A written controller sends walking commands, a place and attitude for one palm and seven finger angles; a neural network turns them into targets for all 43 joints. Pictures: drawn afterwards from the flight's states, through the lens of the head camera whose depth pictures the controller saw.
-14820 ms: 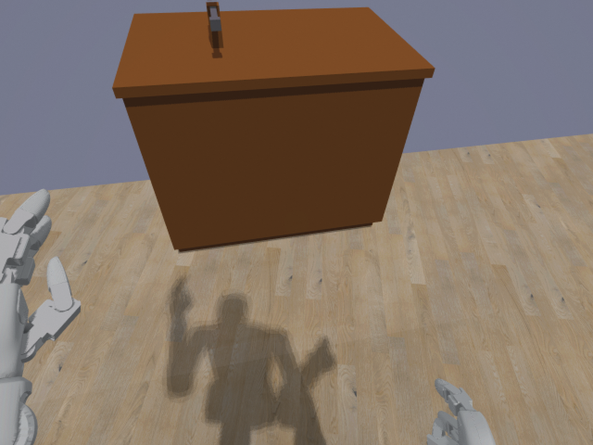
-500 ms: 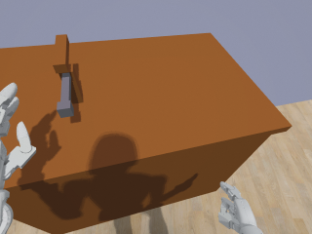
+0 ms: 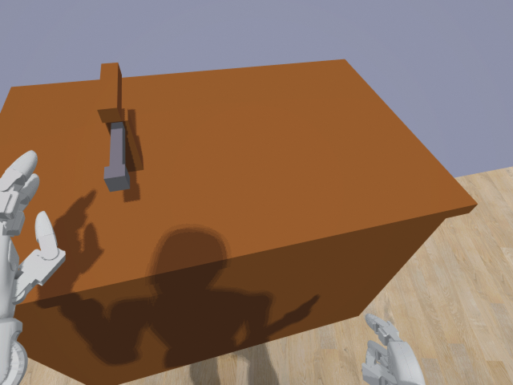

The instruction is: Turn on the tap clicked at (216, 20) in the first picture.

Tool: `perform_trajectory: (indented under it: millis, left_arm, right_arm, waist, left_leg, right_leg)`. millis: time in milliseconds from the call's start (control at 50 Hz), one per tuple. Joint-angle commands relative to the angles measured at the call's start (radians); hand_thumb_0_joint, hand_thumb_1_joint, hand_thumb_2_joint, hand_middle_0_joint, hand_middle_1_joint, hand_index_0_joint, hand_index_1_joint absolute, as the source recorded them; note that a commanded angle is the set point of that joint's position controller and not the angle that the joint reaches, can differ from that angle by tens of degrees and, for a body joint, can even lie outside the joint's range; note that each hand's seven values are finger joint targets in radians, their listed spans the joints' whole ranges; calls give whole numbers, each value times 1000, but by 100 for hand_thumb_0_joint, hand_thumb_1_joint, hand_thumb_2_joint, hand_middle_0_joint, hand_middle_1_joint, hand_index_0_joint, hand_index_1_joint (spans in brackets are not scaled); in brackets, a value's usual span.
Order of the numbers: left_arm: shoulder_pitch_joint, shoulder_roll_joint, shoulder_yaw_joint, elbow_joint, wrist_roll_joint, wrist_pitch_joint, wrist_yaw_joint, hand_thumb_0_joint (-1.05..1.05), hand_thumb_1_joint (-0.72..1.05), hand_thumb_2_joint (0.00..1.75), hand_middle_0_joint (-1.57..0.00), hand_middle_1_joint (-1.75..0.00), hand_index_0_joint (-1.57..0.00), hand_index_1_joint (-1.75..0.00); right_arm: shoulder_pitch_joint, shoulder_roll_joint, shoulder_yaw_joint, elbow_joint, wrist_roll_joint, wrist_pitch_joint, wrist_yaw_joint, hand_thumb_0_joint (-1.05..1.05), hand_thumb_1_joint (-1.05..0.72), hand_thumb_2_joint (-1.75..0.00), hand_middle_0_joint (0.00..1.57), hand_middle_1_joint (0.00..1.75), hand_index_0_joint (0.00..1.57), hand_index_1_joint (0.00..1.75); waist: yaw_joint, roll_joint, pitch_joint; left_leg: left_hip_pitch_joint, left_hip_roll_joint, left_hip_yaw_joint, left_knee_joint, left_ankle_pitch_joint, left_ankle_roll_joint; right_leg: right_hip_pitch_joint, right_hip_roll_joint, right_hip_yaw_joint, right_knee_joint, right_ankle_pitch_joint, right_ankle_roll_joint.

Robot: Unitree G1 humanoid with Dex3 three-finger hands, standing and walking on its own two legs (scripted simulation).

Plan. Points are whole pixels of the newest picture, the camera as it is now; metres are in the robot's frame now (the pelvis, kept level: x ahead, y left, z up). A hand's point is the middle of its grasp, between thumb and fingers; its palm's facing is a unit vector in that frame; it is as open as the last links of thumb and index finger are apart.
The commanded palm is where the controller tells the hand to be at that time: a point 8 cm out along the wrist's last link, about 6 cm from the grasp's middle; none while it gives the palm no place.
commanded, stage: look again from close up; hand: left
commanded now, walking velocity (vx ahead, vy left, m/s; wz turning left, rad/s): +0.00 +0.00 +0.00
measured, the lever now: (117, 178) +0.36 +0.24 +0.13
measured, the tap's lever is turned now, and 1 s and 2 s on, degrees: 0 0 0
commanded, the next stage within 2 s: shuffle to correct the standing spot in 0.18 s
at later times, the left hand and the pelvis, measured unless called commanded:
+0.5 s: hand (85, 253) +0.22 +0.22 +0.16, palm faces +0.39 -0.86 -0.34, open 7.4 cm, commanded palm +0.16 +0.25 +0.17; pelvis +0.00 -0.03 +0.00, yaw +0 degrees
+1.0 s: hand (146, 259) +0.22 +0.15 +0.16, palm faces +0.34 -0.87 -0.36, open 7.4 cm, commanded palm +0.17 +0.19 +0.17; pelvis +0.01 -0.09 +0.00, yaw +0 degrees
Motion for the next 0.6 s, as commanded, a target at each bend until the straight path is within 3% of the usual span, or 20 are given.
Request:
perform_trajectory:
  millis: [0,60,80,120,160,180,240,260,280,340,360,380,420,560,580]
  left_arm:
    - [-60,158,97,-226,-6,-72,15,0,90,90,-20,-30,-20,-30]
    - [-52,183,120,-234,-7,-73,17,0,90,90,-20,-30,-20,-30]
    - [-41,152,95,-207,-12,-73,13,0,90,90,-20,-30,-20,-30]
    - [-42,158,100,-198,-14,-73,12,0,90,90,-20,-30,-20,-30]
    - [-56,172,110,-203,-11,-72,15,0,90,90,-20,-30,-20,-30]
    - [-58,138,80,-188,-14,-73,10,0,90,90,-20,-30,-20,-30]
    - [-62,150,86,-190,-16,-72,10,0,90,90,-20,-30,-20,-30]
    - [-67,170,102,-205,-14,-71,13,0,90,90,-20,-30,-20,-30]
    - [-66,142,77,-187,-17,-72,9,0,90,90,-20,-30,-20,-30]
    - [-91,152,84,-201,-18,-69,8,0,90,90,-20,-30,-20,-30]
    - [-97,172,97,-218,-17,-67,10,0,90,90,-20,-30,-20,-30]
    - [-99,142,70,-209,-19,-65,7,0,90,90,-20,-30,-20,-30]
    - [-105,147,74,-210,-20,-61,7,0,90,90,-20,-30,-20,-30]
    - [-62,171,98,-232,-35,-39,2,0,90,90,-20,-30,-20,-30]
    - [-48,149,82,-214,-40,-37,-2,0,90,90,-20,-30,-20,-30]
  right_arm:
    - [-108,-129,-63,-164,11,-59,-18,0,-90,-90,20,30,20,30]
    - [-115,-131,-63,-161,14,-62,-22,0,-90,-90,20,30,20,30]
    - [-106,-132,-62,-157,7,-59,-23,0,-90,-90,20,30,20,30]
    - [-105,-131,-65,-157,13,-61,-26,0,-90,-90,20,30,20,30]
    - [-113,-133,-65,-155,18,-59,-27,0,-90,-90,20,30,20,30]
    - [-103,-134,-64,-154,12,-58,-26,0,-90,-90,20,30,20,30]
    - [-105,-132,-67,-158,17,-63,-29,0,-90,-90,20,30,20,30]
    - [-114,-134,-66,-154,20,-62,-30,0,-90,-90,20,30,20,30]
    - [-107,-130,-61,-151,13,-60,-30,0,-90,-90,20,30,20,30]
    - [-106,-125,-63,-151,15,-63,-33,0,-90,-90,20,30,20,30]
    - [-118,-123,-60,-152,17,-62,-33,0,-90,-90,20,30,20,30]
    - [-111,-122,-58,-151,11,-60,-32,0,-90,-90,20,30,20,30]
    - [-109,-119,-60,-156,12,-62,-31,0,-90,-90,20,30,20,30]
    - [-114,-109,-61,-168,18,-50,-21,0,-90,-90,20,30,20,30]
    - [-103,-110,-60,-163,13,-44,-18,0,-90,-90,20,30,20,30]
  waist:
    - [-1,92,-155]
    - [3,91,-157]
    - [1,70,-148]
    - [-1,61,-146]
    - [1,98,-133]
    - [-1,77,-129]
    - [-2,50,-133]
    - [1,73,-138]
    - [0,60,-129]
    - [-1,70,-131]
    - [2,103,-132]
    - [1,102,-124]
    - [1,109,-128]
    - [-2,96,-169]
    - [-2,76,-163]
  left_leg:
    - [33,144,-143,-122,-53,-60]
    - [47,144,-144,-118,-31,-62]
    - [39,143,-141,-111,-34,-56]
    - [38,139,-138,-103,-45,-52]
    - [36,139,-143,-116,-54,-55]
    - [27,139,-144,-113,-70,-51]
    - [37,134,-140,-101,-68,-46]
    - [45,138,-144,-108,-49,-49]
    - [38,143,-151,-123,-66,-49]
    - [51,164,-165,-152,-92,-51]
    - [58,171,-174,-168,-89,-54]
    - [48,178,-183,-184,-103,-56]
    - [51,189,-184,-187,-119,-52]
    - [85,188,-142,-120,30,-50]
    - [74,190,-137,-109,34,-48]
  right_leg:
    - [32,-68,42,-43,66,-50]
    - [24,-70,42,-41,73,-49]
    - [21,-66,43,-50,79,-47]
    - [21,-75,57,-61,69,-50]
    - [11,-75,60,-58,53,-51]
    - [9,-68,54,-62,45,-49]
    - [9,-75,72,-75,41,-51]
    - [10,-77,67,-66,49,-51]
    - [5,-64,55,-68,40,-47]
    - [3,-49,53,-65,21,-44]
    - [1,-44,46,-54,23,-42]
    - [0,-32,35,-50,24,-39]
    - [4,-33,39,-54,17,-39]
    - [16,-42,43,-57,101,-43]
    - [15,-37,39,-64,107,-42]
